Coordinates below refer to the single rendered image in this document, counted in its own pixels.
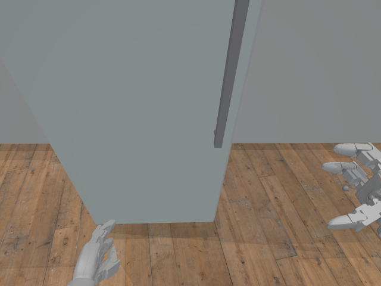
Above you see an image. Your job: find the robot right hand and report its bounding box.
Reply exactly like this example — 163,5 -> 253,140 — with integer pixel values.
321,142 -> 381,232

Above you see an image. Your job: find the fridge door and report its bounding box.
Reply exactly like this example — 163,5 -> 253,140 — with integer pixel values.
0,0 -> 262,225

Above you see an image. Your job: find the robot left hand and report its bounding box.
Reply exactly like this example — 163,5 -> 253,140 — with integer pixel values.
73,219 -> 120,285

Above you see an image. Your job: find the handle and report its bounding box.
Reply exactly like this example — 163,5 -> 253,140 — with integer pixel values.
214,0 -> 249,148

